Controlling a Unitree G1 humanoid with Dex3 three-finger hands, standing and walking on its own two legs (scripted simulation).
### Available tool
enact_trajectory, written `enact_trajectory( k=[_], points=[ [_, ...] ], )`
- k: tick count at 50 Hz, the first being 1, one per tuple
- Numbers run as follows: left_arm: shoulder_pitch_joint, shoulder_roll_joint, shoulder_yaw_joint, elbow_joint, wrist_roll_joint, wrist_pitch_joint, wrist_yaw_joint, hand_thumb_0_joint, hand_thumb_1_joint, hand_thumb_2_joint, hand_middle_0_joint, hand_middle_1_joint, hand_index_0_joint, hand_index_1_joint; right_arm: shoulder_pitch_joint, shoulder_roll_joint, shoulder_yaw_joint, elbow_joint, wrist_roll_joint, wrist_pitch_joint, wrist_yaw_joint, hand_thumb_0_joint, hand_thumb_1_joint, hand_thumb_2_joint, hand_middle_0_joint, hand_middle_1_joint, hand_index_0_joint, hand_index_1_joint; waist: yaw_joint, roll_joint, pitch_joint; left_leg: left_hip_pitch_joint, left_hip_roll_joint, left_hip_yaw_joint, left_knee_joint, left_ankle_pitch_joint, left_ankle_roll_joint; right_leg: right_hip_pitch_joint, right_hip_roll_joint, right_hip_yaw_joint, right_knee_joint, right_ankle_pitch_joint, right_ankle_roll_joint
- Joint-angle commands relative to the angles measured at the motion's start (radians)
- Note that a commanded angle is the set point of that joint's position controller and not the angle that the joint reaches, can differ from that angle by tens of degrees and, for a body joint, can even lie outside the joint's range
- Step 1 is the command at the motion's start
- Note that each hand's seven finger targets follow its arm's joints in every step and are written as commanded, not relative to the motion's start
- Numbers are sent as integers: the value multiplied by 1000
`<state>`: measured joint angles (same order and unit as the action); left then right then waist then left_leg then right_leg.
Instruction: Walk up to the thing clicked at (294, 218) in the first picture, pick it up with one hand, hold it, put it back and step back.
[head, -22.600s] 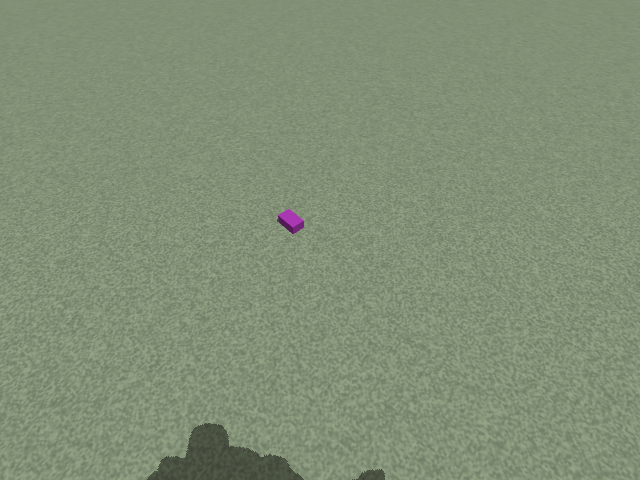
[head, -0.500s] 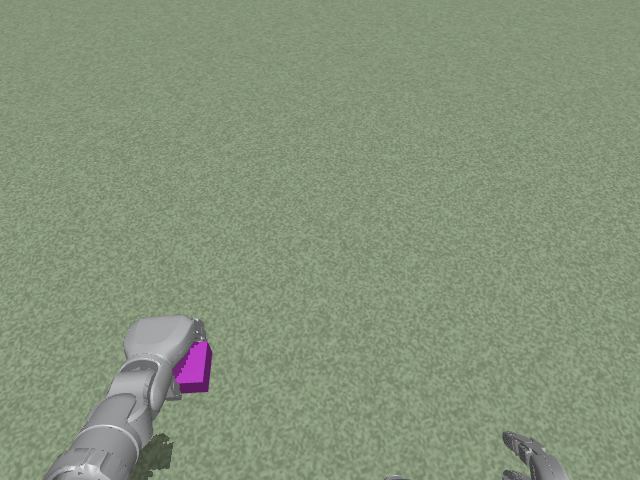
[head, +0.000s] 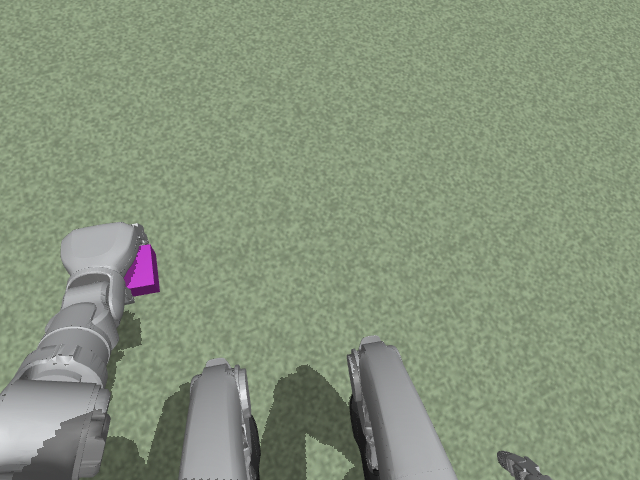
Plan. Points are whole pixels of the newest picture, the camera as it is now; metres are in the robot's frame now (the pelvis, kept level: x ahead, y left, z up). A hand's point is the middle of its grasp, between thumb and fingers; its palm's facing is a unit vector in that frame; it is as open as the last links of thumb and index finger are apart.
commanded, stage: crouch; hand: left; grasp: from above
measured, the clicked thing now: (118, 274) +0.43 +0.25 -0.17
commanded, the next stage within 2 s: lower in 1.06 s
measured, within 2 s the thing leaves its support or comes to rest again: neither
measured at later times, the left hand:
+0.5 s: hand (145, 282) +0.45 +0.25 -0.29, palm faces -0.43 -0.03 -0.90, open 8.9 cm
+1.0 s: hand (155, 287) +0.46 +0.26 -0.36, palm faces -0.44 -0.04 -0.90, open 8.9 cm
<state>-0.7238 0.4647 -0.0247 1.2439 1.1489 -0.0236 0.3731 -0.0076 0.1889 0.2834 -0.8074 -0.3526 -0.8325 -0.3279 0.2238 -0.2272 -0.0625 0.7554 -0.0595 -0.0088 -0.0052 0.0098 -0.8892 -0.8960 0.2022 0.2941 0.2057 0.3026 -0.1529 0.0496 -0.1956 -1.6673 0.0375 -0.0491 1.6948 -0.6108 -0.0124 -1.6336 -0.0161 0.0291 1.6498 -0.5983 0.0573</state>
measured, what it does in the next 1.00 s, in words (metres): lowers itself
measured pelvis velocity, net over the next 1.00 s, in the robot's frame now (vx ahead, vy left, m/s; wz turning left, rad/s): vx -0.02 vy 0.00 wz -0.06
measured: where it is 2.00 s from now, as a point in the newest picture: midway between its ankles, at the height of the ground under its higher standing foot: (311, 469)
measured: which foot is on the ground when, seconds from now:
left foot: down 0.00-1.00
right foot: down 0.00-1.00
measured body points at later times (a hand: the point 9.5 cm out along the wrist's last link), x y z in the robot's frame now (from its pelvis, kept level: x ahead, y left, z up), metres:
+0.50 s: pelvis -0.01 -0.01 -0.13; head +0.22 +0.03 +0.25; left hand +0.47 +0.25 -0.24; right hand +0.05 -0.29 -0.24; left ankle +0.06 +0.12 -0.51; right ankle +0.07 -0.15 -0.51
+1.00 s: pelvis -0.02 +0.00 -0.20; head +0.22 +0.04 +0.18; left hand +0.48 +0.26 -0.31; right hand +0.00 -0.28 -0.30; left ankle +0.06 +0.12 -0.51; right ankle +0.07 -0.15 -0.51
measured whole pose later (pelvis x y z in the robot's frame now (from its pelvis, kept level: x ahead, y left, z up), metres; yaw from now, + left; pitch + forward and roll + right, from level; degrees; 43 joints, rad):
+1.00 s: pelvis -0.02 +0.00 -0.20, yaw -4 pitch +35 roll -7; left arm -0.99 0.73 0.11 1.49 1.28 -0.18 0.41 -0.01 0.18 0.27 -0.83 -0.32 -0.86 -0.29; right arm 0.17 -0.26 0.03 0.76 -0.15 -0.06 0.13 0.01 -0.90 -0.90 0.20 0.29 0.21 0.30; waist -0.25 0.00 -0.06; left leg -2.27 0.00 -0.15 2.34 -0.68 -0.04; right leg -2.21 0.02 0.00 2.26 -0.67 0.07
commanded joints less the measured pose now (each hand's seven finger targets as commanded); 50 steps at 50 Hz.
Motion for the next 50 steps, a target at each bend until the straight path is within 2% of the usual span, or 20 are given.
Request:
enact_trajectory(
  k=[1, 3, 7, 11, 12, 14, 16, 21, 22, 28, 29, 31, 33, 34, 36, 37, 38, 41, 46, 50],
  points=[
    [-351, 279, 66, -115, -1, -24, 22, 0, 613, 480, -993, -424, -1014, -404, 113, -212, -57, -70, -4, -47, 2, 0, -882, -893, 200, 299, 200, 299, -18, 58, -558, 293, -31, -2, -137, 62, 27, 156, 25, -98, -106, 83, -89],
    [-386, 283, 67, -128, 2, -47, 18, 0, 652, 488, -1026, -418, -1047, -399, 131, -213, -50, -61, -9, -54, 10, 0, -883, -893, 200, 299, 200, 299, -42, 46, -574, 243, -36, 9, -80, 64, 34, 137, 24, -96, -80, 88, -85],
    [-453, 347, 97, -145, 32, -85, 32, 0, 688, 538, -1048, -461, -1070, -440, 143, -228, -41, -46, -18, -70, 26, 0, -887, -895, 200, 299, 200, 299, -38, 134, -654, 266, -35, 0, -2, 117, 23, 48, 20, -107, 17, 125, -91],
    [-489, 361, 108, -123, 68, -102, 55, 0, 705, 535, -1069, -444, -1089, -425, 157, -235, -34, -24, -36, -75, 45, 0, -890, -897, 200, 299, 200, 299, -50, 209, -648, 267, -32, 0, 62, 154, 14, -37, 17, -120, 90, 151, -94],
    [-461, 336, 95, -83, 70, -96, 57, 0, 671, 537, -1057, -420, -1070, -409, 146, -237, -31, -29, -35, -76, 48, 0, -889, -897, 200, 299, 200, 299, -44, 218, -651, 263, -34, 3, 68, 151, 13, -57, 18, -120, 98, 144, -96],
    [-510, 401, 128, -108, 86, -95, 72, 0, 661, 515, -1051, -410, -1064, -398, 150, -241, -35, -23, -42, -72, 54, 0, -890, -897, 200, 299, 200, 299, -38, 230, -676, 239, -35, 20, 104, 140, 18, -53, 25, -120, 114, 144, -96],
    [-495, 370, 120, -68, 78, -80, 77, 0, 679, 534, -1063, -411, -1074, -401, 144, -241, -28, -29, -45, -75, 63, 0, -889, -897, 200, 299, 200, 299, -48, 227, -657, 209, -35, 19, 126, 152, 18, -72, 21, -124, 143, 156, -95],
    [-546, 430, 135, -77, 69, -83, 61, 0, 715, 521, -1102, -378, -1107, -374, 145, -241, -27, -20, -51, -72, 79, 0, -894, -899, 200, 299, 200, 299, -64, 201, -637, 104, -33, 34, 201, 139, 32, -56, 31, -124, 180, 167, -86],
    [-503, 406, 127, -16, 68, -78, 54, 0, 713, 539, -1100, -393, -1105, -389, 143, -244, -23, -23, -54, -73, 81, 0, -894, -899, 200, 299, 200, 299, -66, 181, -603, 82, -34, 36, 215, 137, 34, -70, 28, -123, 185, 167, -83],
    [-497, 462, 155, -14, 70, -103, 24, 0, 725, 488, -1091, -401, -1107, -385, 156, -257, -24, -12, -60, -59, 103, 0, -897, -899, 200, 299, 200, 299, -70, 169, -612, 25, -32, 32, 279, 174, 35, -72, 38, -135, 249, 201, -80],
    [-459, 416, 125, 47, 73, -101, 17, 0, 735, 482, -1093, -414, -1113, -394, 142, -252, -18, -30, -59, -60, 108, 0, -898, -899, 200, 299, 200, 299, -68, 163, -582, 21, -35, 33, 281, 157, 33, -94, 36, -133, 250, 180, -81],
    [-508, 463, 146, -7, 77, -115, 14, 0, 720, 491, -1083, -423, -1102, -404, 150, -263, -20, -22, -63, -57, 112, 0, -899, -900, 200, 299, 200, 299, -70, 180, -593, 15, -34, 31, 294, 151, 33, -109, 38, -137, 265, 177, -82],
    [-539, 461, 140, 5, 76, -124, 17, 0, 747, 461, -1100, -409, -1122, -387, 139, -266, -15, -28, -63, -55, 118, 0, -899, -900, 200, 300, 200, 300, -75, 217, -573, 1, -34, 31, 304, 129, 30, -148, 37, -139, 289, 153, -86],
    [-588, 504, 170, -59, 78, -138, 25, 0, 746, 487, -1110, -401, -1125, -387, 158, -271, -18, -13, -67, -53, 118, 0, -898, -900, 200, 300, 200, 300, -75, 227, -610, 16, -33, 26, 311, 142, 28, -151, 40, -146, 304, 163, -87],
    [-527, 461, 150, 54, 94, -138, 32, 0, 762, 476, -1109, -416, -1131, -394, 153, -269, -8, -19, -67, -54, 123, 0, -899, -900, 200, 299, 200, 299, -82, 203, -563, -2, -34, 22, 324, 125, 27, -189, 38, -152, 317, 143, -87],
    [-587, 470, 149, -17, 87, -150, 36, 0, 760, 465, -1104, -415, -1127, -392, 156, -263, -8, -15, -69, -55, 125, 0, -898, -899, 200, 300, 200, 299, -92, 216, -582, -4, -33, 25, 336, 126, 29, -187, 43, -152, 320, 150, -88],
    [-596, 500, 161, 14, 98, -155, 43, 0, 745, 465, -1091, -414, -1114, -391, 157, -276, -4, -9, -71, -57, 126, 0, -899, -900, 200, 300, 200, 300, -96, 223, -573, -22, -35, 24, 343, 112, 30, -196, 41, -153, 330, 141, -88],
    [-575, 500, 161, 78, 110, -157, 52, 0, 726, 461, -1098, -383, -1112, -370, 155, -279, 5, -10, -77, -57, 130, 0, -901, -901, 200, 300, 200, 300, -94, 216, -552, -45, -39, 26, 358, 87, 32, -219, 41, -156, 342, 117, -88],
    [-645, 546, 171, 69, 116, -161, 74, 0, 733, 437, -1095, -376, -1112, -359, 144, -289, 13, -8, -84, -62, 129, 0, -898, -900, 200, 300, 200, 300, -95, 269, -564, -47, -37, 22, 376, 49, 29, -267, 45, -167, 377, 85, -93],
    [-631, 537, 165, 109, 127, -156, 81, 0, 763, 427, -1118, -367, -1135, -349, 150, -291, 29, -7, -90, -63, 131, 0, -899, -899, 200, 300, 200, 300, -112, 259, -545, -78, -42, 18, 394, 52, 31, -285, 44, -173, 396, 92, -89]
  ],
)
